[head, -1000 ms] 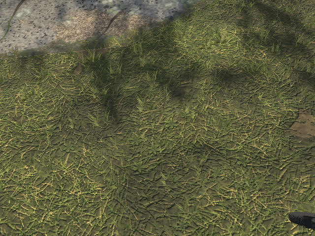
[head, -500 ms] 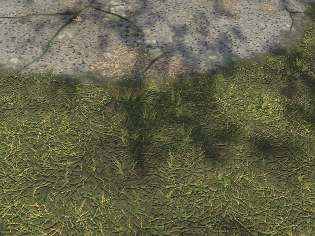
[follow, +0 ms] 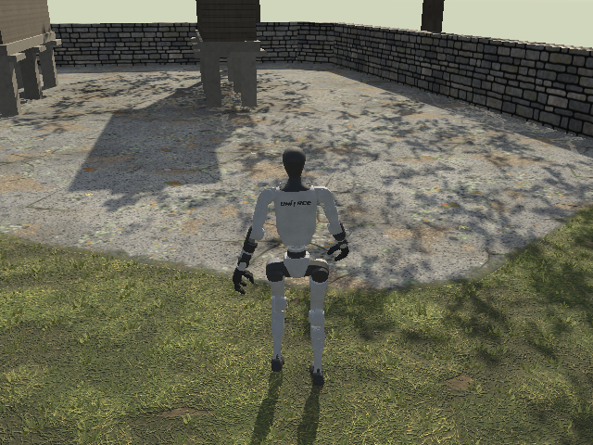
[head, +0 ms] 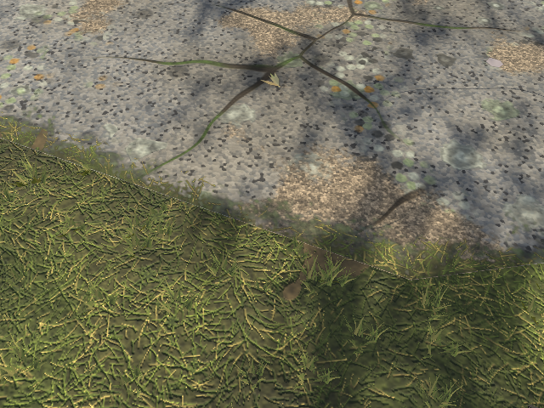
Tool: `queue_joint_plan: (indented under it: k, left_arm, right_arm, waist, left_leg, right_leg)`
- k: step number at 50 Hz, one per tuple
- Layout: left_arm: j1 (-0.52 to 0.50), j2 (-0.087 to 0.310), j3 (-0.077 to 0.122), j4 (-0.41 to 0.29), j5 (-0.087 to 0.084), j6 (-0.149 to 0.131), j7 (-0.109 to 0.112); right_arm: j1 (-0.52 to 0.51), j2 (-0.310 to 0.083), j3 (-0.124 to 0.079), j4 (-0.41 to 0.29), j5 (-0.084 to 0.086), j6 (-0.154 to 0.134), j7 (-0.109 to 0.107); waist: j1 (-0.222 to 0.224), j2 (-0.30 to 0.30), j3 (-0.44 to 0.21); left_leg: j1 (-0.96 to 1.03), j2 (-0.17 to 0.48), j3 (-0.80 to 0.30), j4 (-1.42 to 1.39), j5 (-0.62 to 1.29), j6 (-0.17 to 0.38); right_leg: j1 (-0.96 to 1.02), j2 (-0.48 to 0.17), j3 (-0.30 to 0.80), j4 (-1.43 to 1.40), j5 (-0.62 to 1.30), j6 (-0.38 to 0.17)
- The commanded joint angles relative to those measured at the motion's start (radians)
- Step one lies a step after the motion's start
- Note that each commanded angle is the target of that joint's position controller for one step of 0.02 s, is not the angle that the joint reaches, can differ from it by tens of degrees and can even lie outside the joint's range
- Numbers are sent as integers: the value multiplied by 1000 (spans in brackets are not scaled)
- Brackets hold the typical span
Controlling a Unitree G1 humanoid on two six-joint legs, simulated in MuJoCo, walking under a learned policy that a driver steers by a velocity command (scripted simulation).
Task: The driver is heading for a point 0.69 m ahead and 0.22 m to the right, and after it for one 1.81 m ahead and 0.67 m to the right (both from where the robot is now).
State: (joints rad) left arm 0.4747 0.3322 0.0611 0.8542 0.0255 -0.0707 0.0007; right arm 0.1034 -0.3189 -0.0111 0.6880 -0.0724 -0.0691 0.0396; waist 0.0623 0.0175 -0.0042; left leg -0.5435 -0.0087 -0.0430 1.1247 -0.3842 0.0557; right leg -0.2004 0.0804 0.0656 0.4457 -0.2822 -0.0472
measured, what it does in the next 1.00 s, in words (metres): walks ahead, turning right: left foot, then right foot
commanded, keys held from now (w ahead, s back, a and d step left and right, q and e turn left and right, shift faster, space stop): w+e+shift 0.76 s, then w+q+shift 0.24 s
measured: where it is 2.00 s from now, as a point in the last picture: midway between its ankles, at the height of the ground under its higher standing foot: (459, 102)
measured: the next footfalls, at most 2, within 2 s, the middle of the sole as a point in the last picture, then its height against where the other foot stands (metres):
left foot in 0.16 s outside the picture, level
right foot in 0.58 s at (347, 339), level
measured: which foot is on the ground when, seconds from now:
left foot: up 0.00-0.14, down 0.16-0.56, up 0.58-0.98, down 1.00-1.00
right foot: down 0.00-0.14, up 0.16-0.56, down 0.58-0.98, up 1.00-1.00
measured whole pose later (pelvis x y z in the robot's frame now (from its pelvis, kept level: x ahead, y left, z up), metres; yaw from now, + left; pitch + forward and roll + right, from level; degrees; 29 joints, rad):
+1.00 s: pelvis +0.91 -0.22 -0.03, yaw -40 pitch +1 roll +0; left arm 0.44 0.36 0.06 0.88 0.04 -0.08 0.00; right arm 0.06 -0.28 0.01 0.64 -0.02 -0.06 0.02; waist 0.06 -0.02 0.03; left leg -0.54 0.00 0.06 0.53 -0.07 0.10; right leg 0.21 0.13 0.11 0.41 -0.46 -0.13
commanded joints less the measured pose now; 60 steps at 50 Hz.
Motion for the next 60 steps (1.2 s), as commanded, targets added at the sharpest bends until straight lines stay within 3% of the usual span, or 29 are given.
queue_joint_plan:
  k: [1,4,7,8,9,10,12,18,22,24,27,28,29,30,31,32,33,35,39,42,46,48,49,50,51,52,54,56,60]
  left_arm:
    - [-111,119,28,-81,-1,-25,7]
    - [-138,181,52,-93,-17,-30,-16]
    - [-85,186,53,-71,-24,-35,-31]
    - [-103,111,34,-90,-24,-42,-30]
    - [-63,-11,5,-127,-38,-32,-19]
    - [-39,24,5,-150,-45,-16,-17]
    - [-143,49,10,-127,-4,17,-32]
    - [-337,-24,-11,-212,6,66,-77]
    - [-493,-26,-38,-279,0,62,-108]
    - [-477,-1,-36,-269,1,62,-108]
    - [-72,107,9,-155,3,60,-80]
    - [91,154,38,-91,-1,60,-55]
    - [12,223,65,-92,-23,76,-27]
    - [-61,340,81,-157,10,86,-23]
    - [-43,293,83,-175,2,91,-8]
    - [-78,235,71,-153,-1,83,3]
    - [-111,202,60,-139,-3,68,5]
    - [-157,162,40,-138,-8,35,8]
    - [-167,144,35,-126,-18,-7,-4]
    - [-95,118,30,-86,-41,-36,-20]
    - [-21,167,33,-37,-17,-41,-11]
    - [-33,208,41,-25,18,-24,8]
    - [-84,207,42,-31,37,-8,16]
    - [-131,167,29,-47,47,-3,22]
    - [-13,10,-11,-107,1,-18,-3]
    - [-93,60,-20,-115,21,-40,-1]
    - [-259,95,-28,-157,26,-54,-6]
    - [-296,64,-42,-199,51,-35,-15]
    - [-416,36,-72,-274,48,-2,-29]
  right_arm:
    - [-86,-33,24,-144,7,-14,25]
    - [18,-59,11,-90,42,-8,31]
    - [259,-149,-43,-12,16,-9,-19]
    - [421,-225,-69,-4,-8,-17,-46]
    - [436,-280,-71,-16,-19,-15,-61]
    - [321,-253,-76,-24,6,-5,-66]
    - [202,-102,-50,-27,26,-12,-52]
    - [266,-10,-28,80,54,-56,-38]
    - [246,-49,-35,108,49,-60,-51]
    - [290,-111,-47,114,48,-56,-62]
    - [215,-206,-73,80,37,-15,-81]
    - [199,-196,-74,73,28,-5,-71]
    - [190,-77,-46,54,14,-12,-47]
    - [294,-71,-31,-68,42,-29,-47]
    - [186,-127,-29,-84,33,-53,-47]
    - [155,-136,-25,-80,34,-64,-45]
    - [132,-125,-21,-77,23,-59,-47]
    - [169,-109,-13,-61,-8,-14,-46]
    - [-12,-33,13,-146,6,14,-24]
    - [-79,11,27,-140,39,0,-2]
    - [-117,-59,-4,-132,44,-1,-12]
    - [74,-115,-37,-76,54,0,-22]
    - [295,-145,-56,-6,59,7,-34]
    - [507,-199,-79,47,56,16,-47]
    - [498,-303,-107,63,30,17,-44]
    - [413,-202,-95,53,51,26,-23]
    - [315,-141,-87,54,59,20,-14]
    - [332,-86,-66,100,57,13,-23]
    - [332,-130,-80,102,65,-6,-27]
  waist:
    - [-95,-98,104]
    - [-143,-84,57]
    - [-264,41,-103]
    - [-332,148,-208]
    - [-253,282,-226]
    - [-176,302,-190]
    - [-131,90,10]
    - [-65,83,87]
    - [-49,22,130]
    - [-26,34,80]
    - [197,89,-137]
    - [244,23,-200]
    - [147,-212,-118]
    - [32,-301,-310]
    - [94,-102,-296]
    - [40,-3,-102]
    - [-18,58,-15]
    - [-101,86,62]
    - [-96,32,130]
    - [-20,-5,94]
    - [13,-38,56]
    - [-95,-105,-62]
    - [-215,-105,-147]
    - [-317,-53,-227]
    - [-170,341,-300]
    - [-178,207,-258]
    - [-141,-40,-64]
    - [-71,-41,36]
    - [-53,11,122]
  left_leg:
    - [-1,83,-25,-312,104,-49]
    - [473,14,54,-432,322,-65]
    - [751,10,56,-503,185,-45]
    - [894,216,-171,-583,-128,-18]
    - [864,460,-612,-824,-488,-2]
    - [778,487,-867,-952,-573,71]
    - [588,381,-492,-897,-296,79]
    - [520,258,40,-945,482,10]
    - [451,188,269,-1009,705,-22]
    - [508,202,302,-905,1173,-38]
    - [477,260,267,-363,1456,-34]
    - [306,206,264,-18,1078,-34]
    - [4,11,250,383,2,-56]
    - [-314,-35,52,622,-143,-86]
    - [-396,9,-53,558,-35,-78]
    - [-382,60,-57,424,25,-71]
    - [-304,94,-49,321,28,-77]
    - [-156,129,-49,196,-14,-107]
    - [-15,146,33,-189,185,-133]
    - [167,115,85,-456,598,-68]
    - [98,36,139,-594,489,25]
    - [239,-41,152,-568,300,61]
    - [431,-63,166,-580,232,81]
    - [684,30,50,-516,81,122]
    - [963,292,-575,-645,-184,308]
    - [931,306,-875,-863,-236,307]
    - [665,251,-615,-873,-81,265]
    - [457,161,-485,-900,24,234]
    - [230,103,-409,-1013,74,264]
  right_leg:
    - [-163,-216,341,-319,-37,-198]
    - [-389,-199,271,-342,81,-154]
    - [-314,-96,167,167,383,-82]
    - [-423,-22,100,531,197,-50]
    - [-551,-3,65,831,-236,-51]
    - [-650,-27,39,948,-120,-59]
    - [-658,-136,8,906,-1,-54]
    - [-655,-174,-49,760,122,-40]
    - [-457,-123,-198,399,287,-80]
    - [-298,-38,-274,322,287,-111]
    - [148,27,-211,292,187,-181]
    - [401,19,-130,233,138,-212]
    - [479,-96,76,206,88,-245]
    - [740,-323,630,43,80,-456]
    - [687,-348,768,-145,-141,-450]
    - [487,-325,708,-211,-156,-397]
    - [310,-281,619,-217,-58,-361]
    - [49,-197,467,-221,118,-337]
    - [-207,-77,289,-291,216,-290]
    - [-164,-82,200,-355,395,-212]
    - [242,-165,119,-262,850,-145]
    - [353,-207,73,-8,1205,-110]
    - [301,-195,21,246,1243,-95]
    - [89,-155,-23,620,1016,-79]
    - [-376,43,-52,1056,40,0]
    - [-542,38,23,1077,-109,-19]
    - [-530,-83,48,932,29,-20]
    - [-469,-120,39,801,-3,8]
    - [-439,-157,-23,518,17,78]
